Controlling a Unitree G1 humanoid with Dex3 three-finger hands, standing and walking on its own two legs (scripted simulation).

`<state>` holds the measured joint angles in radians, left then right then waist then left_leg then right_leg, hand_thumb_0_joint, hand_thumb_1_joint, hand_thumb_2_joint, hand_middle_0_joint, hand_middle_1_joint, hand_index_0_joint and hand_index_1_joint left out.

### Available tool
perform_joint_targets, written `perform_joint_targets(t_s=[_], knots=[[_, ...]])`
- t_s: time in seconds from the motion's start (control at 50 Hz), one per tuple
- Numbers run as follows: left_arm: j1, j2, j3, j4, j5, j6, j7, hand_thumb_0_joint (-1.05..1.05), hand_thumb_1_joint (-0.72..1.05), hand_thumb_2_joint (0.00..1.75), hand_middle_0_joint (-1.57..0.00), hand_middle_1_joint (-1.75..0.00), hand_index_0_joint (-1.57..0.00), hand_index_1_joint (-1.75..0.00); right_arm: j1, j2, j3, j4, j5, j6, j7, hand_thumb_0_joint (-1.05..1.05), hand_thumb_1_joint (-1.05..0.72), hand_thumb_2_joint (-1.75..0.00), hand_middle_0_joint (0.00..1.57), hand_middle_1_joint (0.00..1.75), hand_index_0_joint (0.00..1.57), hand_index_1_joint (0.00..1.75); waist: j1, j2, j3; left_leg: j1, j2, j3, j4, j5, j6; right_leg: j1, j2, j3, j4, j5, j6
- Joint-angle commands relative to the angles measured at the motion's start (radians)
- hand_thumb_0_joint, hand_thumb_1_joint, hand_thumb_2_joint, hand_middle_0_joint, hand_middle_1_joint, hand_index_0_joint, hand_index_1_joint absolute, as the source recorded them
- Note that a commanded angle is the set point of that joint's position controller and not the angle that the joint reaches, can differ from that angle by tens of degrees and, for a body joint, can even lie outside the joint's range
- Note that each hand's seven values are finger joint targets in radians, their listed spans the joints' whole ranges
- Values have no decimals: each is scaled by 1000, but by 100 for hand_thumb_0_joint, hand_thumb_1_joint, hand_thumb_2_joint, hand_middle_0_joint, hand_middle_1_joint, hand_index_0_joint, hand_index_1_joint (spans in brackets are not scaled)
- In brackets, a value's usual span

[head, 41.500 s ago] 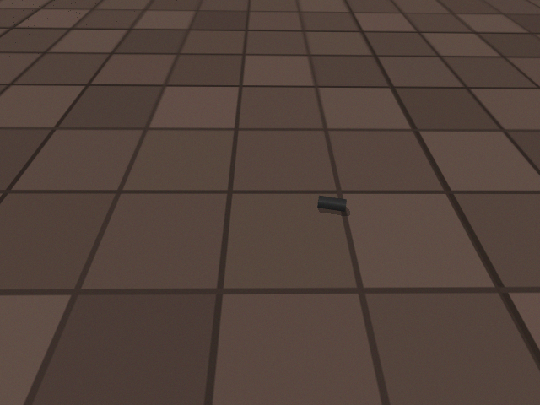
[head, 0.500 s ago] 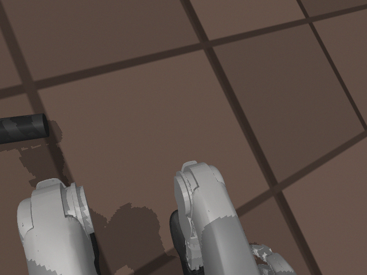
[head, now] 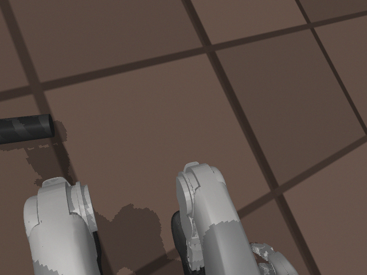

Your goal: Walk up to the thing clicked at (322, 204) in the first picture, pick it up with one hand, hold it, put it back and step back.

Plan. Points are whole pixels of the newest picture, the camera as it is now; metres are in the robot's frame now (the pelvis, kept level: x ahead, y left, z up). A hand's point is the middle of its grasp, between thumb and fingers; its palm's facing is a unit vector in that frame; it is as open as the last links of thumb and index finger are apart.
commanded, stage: approach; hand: left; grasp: from above
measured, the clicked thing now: (21, 129) +0.46 +0.33 -0.29
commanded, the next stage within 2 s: close in in 0.64 s
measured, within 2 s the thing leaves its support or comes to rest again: neither
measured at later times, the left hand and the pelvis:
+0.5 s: hand (17, 108) +0.47 +0.30 -0.16, palm faces -0.37 -0.06 -0.93, open 14.1 cm; pelvis +0.00 +0.00 +0.00, yaw +0 degrees
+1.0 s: hand (0, 125) +0.44 +0.33 -0.18, palm faces -0.46 -0.10 -0.88, open 14.2 cm; pelvis +0.00 +0.00 +0.00, yaw +0 degrees
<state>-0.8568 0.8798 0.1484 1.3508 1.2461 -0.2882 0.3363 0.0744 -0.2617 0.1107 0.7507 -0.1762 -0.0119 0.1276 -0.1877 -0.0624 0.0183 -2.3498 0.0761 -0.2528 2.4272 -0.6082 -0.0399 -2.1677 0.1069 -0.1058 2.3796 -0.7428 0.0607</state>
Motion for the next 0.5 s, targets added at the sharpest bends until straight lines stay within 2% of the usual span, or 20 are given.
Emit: perform_joint_targets(t_s=[0.0,0.04,0.1,0.2,0.22,0.24,0.26,0.28,0.34,0.38,0.4,0.44,0.48], knots=[[-278,298,47,-152,-25,-15,30,0,-61,110,-7,-97,-3,-101,168,-258,-72,-20,3,-4,-17,0,-91,-90,20,30,20,30,0,345,-653,556,-6,149,-200,93,51,225,9,-101,-278,240,-76],[-262,274,34,-151,-25,-19,32,0,-56,100,-7,-103,-7,-102,164,-257,-75,-24,4,-4,-17,0,-90,-90,20,30,20,30,7,350,-650,562,-8,150,-206,79,49,212,8,-101,-276,226,-79],[-313,205,-28,-148,-20,-23,39,0,-55,99,-7,-103,-7,-103,173,-257,-75,-22,6,-10,-18,0,-90,-90,20,30,20,30,-32,368,-623,569,-5,144,-213,57,45,178,9,-107,-278,212,-81],[-421,117,-106,-134,-8,-1,75,0,-55,99,-7,-105,-7,-104,197,-264,-78,-9,6,-29,-20,0,-90,-90,20,30,20,30,-76,375,-640,609,-1,133,-225,52,39,141,7,-121,-277,218,-83],[-429,120,-108,-116,3,8,86,0,-55,100,-7,-105,-7,-104,200,-264,-71,-7,3,-31,-20,0,-90,-90,20,30,20,30,-83,387,-637,603,-2,136,-225,54,39,151,8,-119,-280,222,-83],[-460,125,-105,-110,3,17,100,0,-55,100,-7,-105,-7,-104,206,-267,-70,-6,4,-34,-22,0,-90,-90,20,30,20,30,-82,378,-650,591,-2,138,-221,51,41,154,10,-115,-283,222,-83],[-468,142,-85,-99,6,29,116,0,-55,99,-7,-105,-7,-104,207,-268,-68,-3,5,-37,-23,0,-90,-90,20,30,20,30,-68,394,-660,599,-4,141,-230,55,38,151,6,-116,-278,222,-84],[-437,131,-87,-53,16,47,127,0,-55,100,-7,-105,-7,-104,203,-263,-60,-5,0,-40,-21,0,-90,-90,20,30,20,30,-68,407,-648,602,-4,144,-229,62,37,151,7,-118,-270,229,-86],[-478,177,-49,-19,30,93,157,0,-55,100,-7,-104,-8,-103,199,-265,-48,-17,-4,-48,-19,0,-90,-90,20,30,20,30,-61,422,-659,587,-4,155,-225,74,41,157,9,-110,-264,244,-87],[-474,213,-17,9,27,123,170,0,-55,100,-8,-102,-8,-102,193,-261,-39,-26,-7,-51,-17,0,-91,-90,20,30,20,30,-51,420,-656,553,-6,167,-218,66,47,175,9,-98,-270,237,-86],[-439,209,-21,44,30,142,172,0,-55,101,-9,-102,-8,-102,193,-257,-30,-33,-10,-50,-17,0,-91,-90,20,30,20,30,-52,407,-645,531,-8,173,-211,69,52,199,13,-86,-276,243,-85],[-439,228,-14,46,14,168,160,0,-54,100,-9,-100,-9,-100,189,-258,-27,-40,-8,-53,-15,0,-90,-90,20,30,20,30,-54,371,-665,502,-7,175,-197,71,60,228,17,-72,-285,240,-81],[-392,242,-9,68,-18,189,134,0,-56,101,-10,-99,-9,-100,196,-257,-23,-52,-3,-57,-13,0,-91,-90,20,30,20,30,-51,317,-641,449,-10,177,-188,68,70,269,17,-53,-298,226,-73]])
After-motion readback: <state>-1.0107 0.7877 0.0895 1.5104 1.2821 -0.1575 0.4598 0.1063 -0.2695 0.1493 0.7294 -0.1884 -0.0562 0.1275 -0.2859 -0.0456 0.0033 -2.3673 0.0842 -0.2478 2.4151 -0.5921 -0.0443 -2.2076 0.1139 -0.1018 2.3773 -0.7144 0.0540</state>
